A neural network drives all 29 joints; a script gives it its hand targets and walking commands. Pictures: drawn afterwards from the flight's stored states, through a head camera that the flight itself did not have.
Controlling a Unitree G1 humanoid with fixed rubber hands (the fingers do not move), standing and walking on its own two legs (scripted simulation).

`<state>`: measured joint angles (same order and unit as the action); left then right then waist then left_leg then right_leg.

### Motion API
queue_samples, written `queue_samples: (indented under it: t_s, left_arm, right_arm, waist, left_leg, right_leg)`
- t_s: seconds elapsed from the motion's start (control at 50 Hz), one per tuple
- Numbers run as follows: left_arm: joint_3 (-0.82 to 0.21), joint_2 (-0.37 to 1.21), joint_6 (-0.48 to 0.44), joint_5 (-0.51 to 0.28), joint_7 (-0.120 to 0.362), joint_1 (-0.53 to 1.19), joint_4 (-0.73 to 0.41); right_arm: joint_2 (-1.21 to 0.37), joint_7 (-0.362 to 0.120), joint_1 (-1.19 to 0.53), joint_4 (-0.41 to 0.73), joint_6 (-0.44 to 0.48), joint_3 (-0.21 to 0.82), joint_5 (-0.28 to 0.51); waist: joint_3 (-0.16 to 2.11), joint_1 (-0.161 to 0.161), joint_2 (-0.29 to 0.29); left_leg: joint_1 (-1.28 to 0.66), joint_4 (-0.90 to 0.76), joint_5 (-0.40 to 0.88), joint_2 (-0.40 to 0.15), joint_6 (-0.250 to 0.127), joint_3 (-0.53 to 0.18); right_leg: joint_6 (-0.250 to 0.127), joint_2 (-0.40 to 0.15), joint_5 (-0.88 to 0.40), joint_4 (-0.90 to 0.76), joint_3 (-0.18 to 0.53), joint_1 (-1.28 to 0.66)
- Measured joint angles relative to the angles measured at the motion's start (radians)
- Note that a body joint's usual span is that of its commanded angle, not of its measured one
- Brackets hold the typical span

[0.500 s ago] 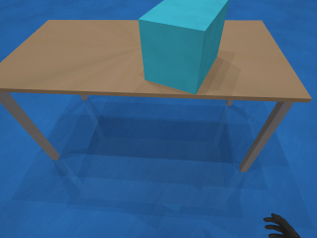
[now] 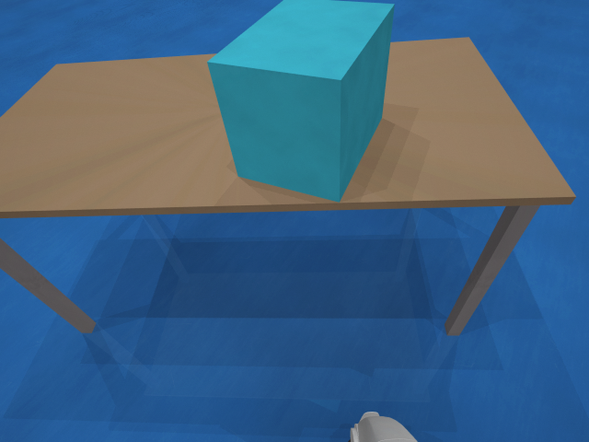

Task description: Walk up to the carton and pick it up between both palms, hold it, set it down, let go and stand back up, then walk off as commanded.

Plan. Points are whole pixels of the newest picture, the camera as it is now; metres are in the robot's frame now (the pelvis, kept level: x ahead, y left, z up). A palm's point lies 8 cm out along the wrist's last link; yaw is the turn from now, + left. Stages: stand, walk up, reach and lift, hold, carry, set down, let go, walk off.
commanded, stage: walk up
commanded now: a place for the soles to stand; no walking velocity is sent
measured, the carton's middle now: (311, 95) +0.74 -0.01 +0.09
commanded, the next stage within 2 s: none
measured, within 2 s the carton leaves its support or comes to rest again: neither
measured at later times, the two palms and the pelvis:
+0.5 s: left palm out of the picture +0.08 +0.35 -0.09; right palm out of the picture +0.07 -0.25 -0.09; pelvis +0.03 +0.05 +0.01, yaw +0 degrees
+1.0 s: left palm (102, 412) +0.19 +0.33 -0.08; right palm (551, 431) +0.15 -0.29 -0.08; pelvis +0.13 +0.02 +0.01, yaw -3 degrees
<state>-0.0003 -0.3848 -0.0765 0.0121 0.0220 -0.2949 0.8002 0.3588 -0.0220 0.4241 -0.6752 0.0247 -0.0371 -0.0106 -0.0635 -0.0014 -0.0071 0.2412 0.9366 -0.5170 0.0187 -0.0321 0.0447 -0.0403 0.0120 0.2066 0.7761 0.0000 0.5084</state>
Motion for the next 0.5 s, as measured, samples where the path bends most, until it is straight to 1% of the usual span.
queue_samples:
  t_s: [0.04, 0.06, 0.16, 0.24, 0.32, 0.38, 0.44, 0.46, 0.48, 0.5]
  left_arm:
    - [0.0, 0.026, 0.0, 0.0, 0.0, -0.014, 0.007]
    - [0.0, 0.036, 0.0, 0.0, 0.0, -0.019, 0.007]
    - [0.0, 0.055, 0.0, 0.0, 0.0, -0.04, 0.007]
    - [0.0, 0.054, 0.0, 0.0, 0.0, -0.057, 0.007]
    - [0.0, 0.054, 0.0, 0.0, 0.0, -0.065, 0.007]
    - [0.0, 0.051, 0.0, 0.0, 0.0, -0.065, 0.007]
    - [0.0, 0.044, 0.003, 0.0, 0.0, -0.064, 0.007]
    - [0.0, 0.04, 0.007, 0.0, 0.0, -0.062, 0.007]
    - [0.001, 0.038, 0.017, 0.0, -0.002, -0.06, 0.01]
    - [0.0, 0.038, 0.027, 0.0, -0.004, -0.06, 0.018]
  right_arm:
    - [0.005, -0.005, -0.039, 0.001, -0.021, 0.0, 0.0]
    - [0.006, -0.011, -0.054, 0.002, -0.025, 0.0, 0.0]
    - [0.008, -0.044, -0.088, 0.001, -0.04, 0.0, 0.0]
    - [0.013, -0.048, -0.073, 0.0, -0.058, 0.0, 0.0]
    - [0.023, -0.046, -0.06, -0.006, -0.062, 0.0, 0.0]
    - [0.03, -0.047, -0.054, -0.007, -0.06, -0.005, 0.0]
    - [0.037, -0.046, -0.041, -0.006, -0.041, -0.013, 0.0]
    - [0.038, -0.043, -0.028, -0.006, -0.025, -0.018, 0.0]
    - [0.038, -0.038, -0.015, -0.008, -0.016, -0.02, -0.003]
    - [0.038, -0.035, -0.003, -0.008, -0.016, -0.02, -0.005]
  waist:
    - [0.001, 0.0, -0.024]
    - [0.001, 0.001, -0.033]
    - [0.002, 0.001, -0.06]
    - [0.001, 0.002, -0.067]
    - [0.001, 0.002, -0.068]
    - [0.001, 0.002, -0.068]
    - [0.004, 0.003, -0.069]
    - [0.007, 0.003, -0.069]
    - [0.004, 0.003, -0.066]
    - [0.007, 0.003, -0.061]
  left_leg:
    - [0.063, 0.159, 0.018, 0.0, 0.0, -0.008]
    - [0.089, 0.195, 0.038, -0.001, 0.0, -0.009]
    - [0.169, 0.208, 0.112, -0.007, 0.0, -0.01]
    - [0.18, 0.205, 0.154, -0.012, 0.0, -0.01]
    - [0.181, 0.138, 0.144, -0.021, 0.0, -0.01]
    - [0.181, 0.058, 0.073, -0.021, 0.0, -0.011]
    - [0.165, -0.072, 0.058, -0.025, -0.001, -0.012]
    - [0.151, -0.131, 0.068, -0.024, -0.004, -0.011]
    - [0.153, -0.134, 0.113, -0.023, -0.009, -0.005]
    - [0.153, -0.129, 0.134, -0.023, -0.013, 0.006]
  right_leg:
    - [-0.013, 0.01, 0.024, 0.012, 0.0, -0.028]
    - [-0.014, 0.01, 0.03, 0.005, 0.0, -0.045]
    - [-0.014, 0.01, 0.032, -0.044, -0.001, -0.108]
    - [-0.014, 0.01, 0.032, -0.065, -0.001, -0.136]
    - [-0.014, 0.011, 0.033, -0.072, -0.002, -0.132]
    - [-0.014, 0.011, 0.035, -0.073, -0.002, -0.117]
    - [-0.014, 0.011, 0.037, -0.069, -0.002, -0.092]
    - [-0.013, 0.011, 0.067, -0.044, -0.002, -0.073]
    - [-0.013, 0.01, 0.136, 0.016, -0.001, -0.052]
    - [-0.013, 0.01, 0.162, 0.102, -0.001, -0.02]
